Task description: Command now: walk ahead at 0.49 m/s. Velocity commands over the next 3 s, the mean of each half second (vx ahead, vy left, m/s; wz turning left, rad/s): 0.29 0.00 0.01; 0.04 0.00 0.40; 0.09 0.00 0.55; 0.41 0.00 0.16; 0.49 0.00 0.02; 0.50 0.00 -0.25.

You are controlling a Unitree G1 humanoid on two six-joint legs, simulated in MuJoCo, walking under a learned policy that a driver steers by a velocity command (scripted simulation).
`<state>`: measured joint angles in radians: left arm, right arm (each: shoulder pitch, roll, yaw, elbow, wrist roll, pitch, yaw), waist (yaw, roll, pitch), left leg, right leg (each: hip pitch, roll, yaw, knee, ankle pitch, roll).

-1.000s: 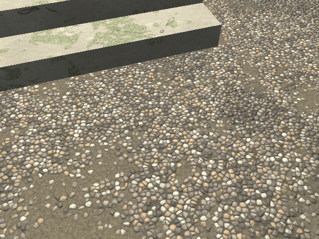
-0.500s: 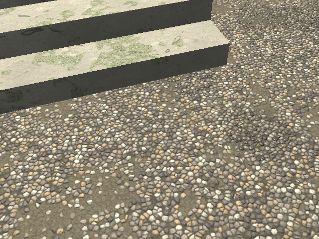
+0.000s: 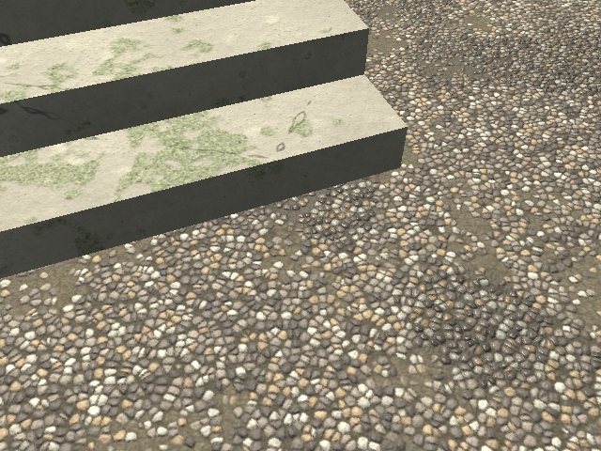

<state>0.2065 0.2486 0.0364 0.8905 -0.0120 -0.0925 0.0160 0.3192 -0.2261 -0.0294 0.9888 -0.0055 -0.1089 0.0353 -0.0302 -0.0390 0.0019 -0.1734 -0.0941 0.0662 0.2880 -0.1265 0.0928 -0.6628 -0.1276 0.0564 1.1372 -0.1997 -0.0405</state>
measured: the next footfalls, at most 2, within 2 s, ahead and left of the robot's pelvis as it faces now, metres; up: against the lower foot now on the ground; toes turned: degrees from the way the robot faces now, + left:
right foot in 0.26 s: +0.33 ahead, -0.16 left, +0.00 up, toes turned -1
left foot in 0.74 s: +0.24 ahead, +0.05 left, +0.00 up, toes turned +11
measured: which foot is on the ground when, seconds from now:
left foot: down 0.00-0.28, up 0.30-0.72, down 0.74-1.00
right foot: up 0.00-0.24, down 0.26-0.74, up 0.76-1.00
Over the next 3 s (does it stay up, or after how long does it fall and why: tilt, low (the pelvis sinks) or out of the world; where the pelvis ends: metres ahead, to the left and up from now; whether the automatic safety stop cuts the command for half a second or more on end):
stays up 0.78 0.45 0.00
